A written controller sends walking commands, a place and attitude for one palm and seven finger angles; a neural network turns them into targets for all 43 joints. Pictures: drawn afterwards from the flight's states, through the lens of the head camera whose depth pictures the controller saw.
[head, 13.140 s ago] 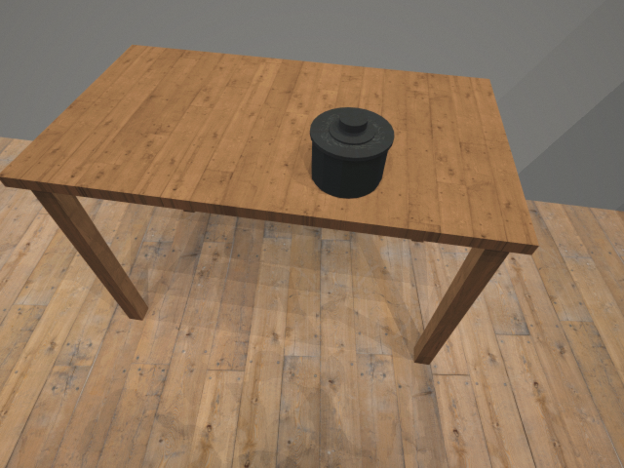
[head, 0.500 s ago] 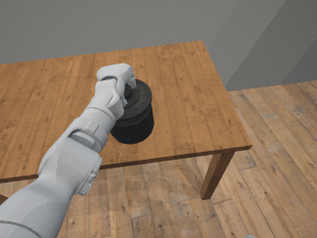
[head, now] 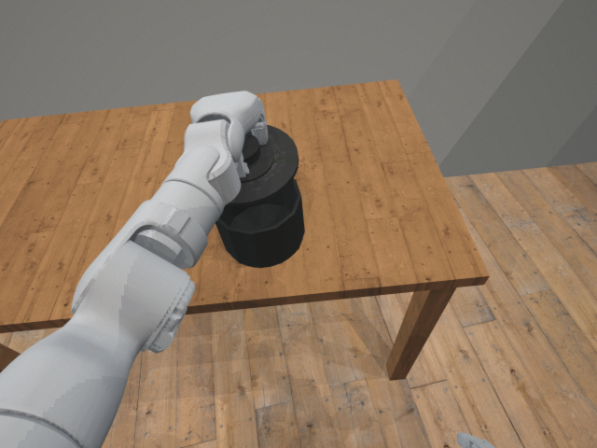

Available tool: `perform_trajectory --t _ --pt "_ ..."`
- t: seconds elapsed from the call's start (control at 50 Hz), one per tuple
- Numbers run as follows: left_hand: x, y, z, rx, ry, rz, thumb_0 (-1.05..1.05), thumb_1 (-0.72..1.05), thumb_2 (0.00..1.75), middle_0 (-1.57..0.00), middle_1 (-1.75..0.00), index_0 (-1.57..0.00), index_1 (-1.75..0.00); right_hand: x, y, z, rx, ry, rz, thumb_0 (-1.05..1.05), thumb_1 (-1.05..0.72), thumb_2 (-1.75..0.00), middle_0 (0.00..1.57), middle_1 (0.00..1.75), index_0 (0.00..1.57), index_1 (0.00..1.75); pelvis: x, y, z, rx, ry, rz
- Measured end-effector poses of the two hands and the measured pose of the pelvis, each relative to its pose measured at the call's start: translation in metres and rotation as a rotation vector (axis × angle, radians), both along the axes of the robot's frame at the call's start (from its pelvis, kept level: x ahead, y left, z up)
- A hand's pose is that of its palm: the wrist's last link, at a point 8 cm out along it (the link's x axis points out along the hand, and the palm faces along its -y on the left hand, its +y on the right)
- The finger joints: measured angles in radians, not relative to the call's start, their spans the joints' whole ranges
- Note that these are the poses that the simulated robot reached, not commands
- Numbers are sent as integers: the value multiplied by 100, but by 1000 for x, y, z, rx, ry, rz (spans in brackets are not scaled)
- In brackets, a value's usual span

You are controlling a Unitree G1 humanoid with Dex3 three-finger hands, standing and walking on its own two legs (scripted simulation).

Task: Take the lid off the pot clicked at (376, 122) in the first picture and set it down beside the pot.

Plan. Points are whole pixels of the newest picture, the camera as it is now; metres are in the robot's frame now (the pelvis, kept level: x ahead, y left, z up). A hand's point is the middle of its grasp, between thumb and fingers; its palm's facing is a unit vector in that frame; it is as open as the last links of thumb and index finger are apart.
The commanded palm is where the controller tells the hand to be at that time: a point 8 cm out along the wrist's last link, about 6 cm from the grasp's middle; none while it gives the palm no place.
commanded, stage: lift the lid straight up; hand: left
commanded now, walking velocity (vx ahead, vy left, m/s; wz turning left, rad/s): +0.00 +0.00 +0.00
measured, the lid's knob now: (241, 149) +0.51 +0.06 +0.13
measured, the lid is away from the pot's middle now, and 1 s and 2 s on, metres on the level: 0.01 0.00 0.12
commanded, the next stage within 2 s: move the lid sideways beside the pot in 0.90 s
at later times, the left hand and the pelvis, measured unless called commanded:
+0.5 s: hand (235, 128) +0.48 +0.06 +0.19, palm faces -0.24 -0.08 -0.97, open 8.5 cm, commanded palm +0.47 +0.06 +0.26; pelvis -0.01 +0.00 +0.00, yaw +0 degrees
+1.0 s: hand (232, 117) +0.48 +0.06 +0.21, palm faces -0.24 -0.04 -0.97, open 8.5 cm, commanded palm +0.47 +0.07 +0.28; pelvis -0.01 +0.00 +0.00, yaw +1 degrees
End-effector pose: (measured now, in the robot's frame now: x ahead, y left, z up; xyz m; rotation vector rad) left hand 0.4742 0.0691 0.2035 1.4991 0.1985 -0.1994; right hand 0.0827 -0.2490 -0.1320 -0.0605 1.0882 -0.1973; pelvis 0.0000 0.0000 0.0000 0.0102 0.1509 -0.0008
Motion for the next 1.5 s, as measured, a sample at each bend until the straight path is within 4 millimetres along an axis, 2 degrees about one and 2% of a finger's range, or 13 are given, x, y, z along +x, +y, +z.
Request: perform_trajectory --t 0.14,0.32,0.54,0.72,0.84,1.08,1.18,1.32,1.5 --pt "-1 -6 12 -5 -3 8 1 9 93 -63 -90 -62 -90 -7 3 -2 11 2 0 1 -91 -90 20 30 20 30 -2 0 1 2 -6 -5" --pt "-1 -7 26 -1 -11 14 1 9 93 -63 -90 -62 -90 -9 -3 2 -11 -18 -4 1 -91 -90 20 30 20 30 -5 -2 1 3 -13 -5" --pt "0 -7 44 2 -16 27 0 9 93 -63 -90 -62 -90 -4 -10 6 -30 -41 5 1 -91 -90 20 30 20 30 -6 -4 2 4 -17 -1" --pt "-1 -5 60 7 -29 38 0 9 93 -63 -90 -62 -90 6 -7 7 -19 -59 25 1 -91 -90 20 30 20 30 -6 -4 2 4 -20 2" --pt "-1 -2 63 24 -17 43 0 9 93 -63 -90 -62 -91 10 -3 9 -16 -66 35 1 -91 -90 20 30 20 30 -6 -2 2 3 -19 5" --pt "-5 -10 62 -11 -34 -19 1 8 93 -64 -90 -63 -90 14 5 9 -12 -73 52 1 -91 -90 20 30 20 30 -6 2 2 2 -21 5" --pt "0 0 64 3 -54 36 0 8 93 -64 -90 -63 -91 9 6 8 -9 -65 37 1 -91 -90 20 30 20 30 -8 3 2 3 -16 -7" --pt "1 29 59 23 -10 111 0 9 93 -63 -90 -62 -91 1 2 7 -16 -42 22 1 -91 -90 20 30 20 30 -8 2 3 1 -17 -6" --pt "-5 54 59 35 6 61 0 9 93 -63 -90 -62 -90 1 -7 16 -63 -54 23 1 -91 -90 20 30 20 30 -7 2 3 -4 -36 7"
